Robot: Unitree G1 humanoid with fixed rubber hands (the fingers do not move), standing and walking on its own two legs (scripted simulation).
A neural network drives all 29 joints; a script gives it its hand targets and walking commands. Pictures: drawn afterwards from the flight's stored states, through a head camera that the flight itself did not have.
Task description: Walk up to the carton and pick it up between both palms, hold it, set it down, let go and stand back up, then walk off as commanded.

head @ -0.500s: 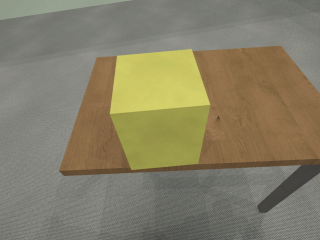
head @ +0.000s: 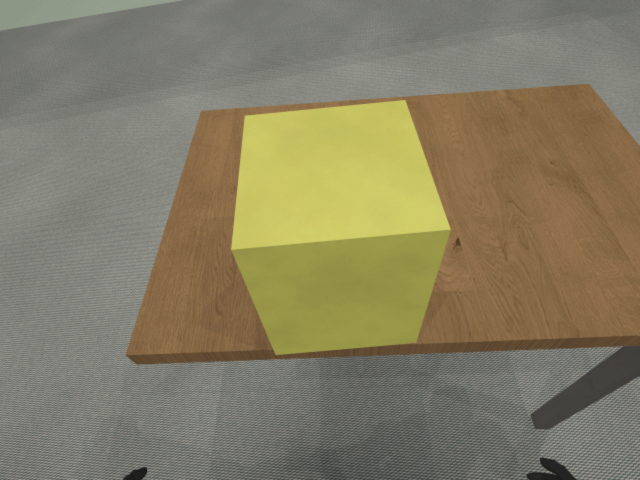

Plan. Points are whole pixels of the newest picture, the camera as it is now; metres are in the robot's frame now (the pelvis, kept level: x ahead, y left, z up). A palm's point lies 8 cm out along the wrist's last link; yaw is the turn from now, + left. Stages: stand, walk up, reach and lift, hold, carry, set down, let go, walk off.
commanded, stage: walk up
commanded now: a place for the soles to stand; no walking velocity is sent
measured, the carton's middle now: (335, 236) +0.40 +0.01 +0.07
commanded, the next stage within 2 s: reach and lift in 0.42 s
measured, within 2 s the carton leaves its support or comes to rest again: neither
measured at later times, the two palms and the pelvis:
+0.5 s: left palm out of the picture +0.06 +0.30 -0.11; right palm out of the picture +0.10 -0.29 -0.12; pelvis +0.00 +0.00 +0.00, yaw +0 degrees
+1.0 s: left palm out of the picture +0.11 +0.25 -0.07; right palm out of the picture +0.12 -0.30 -0.05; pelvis -0.02 -0.04 +0.00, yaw +0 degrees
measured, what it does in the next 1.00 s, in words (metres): stands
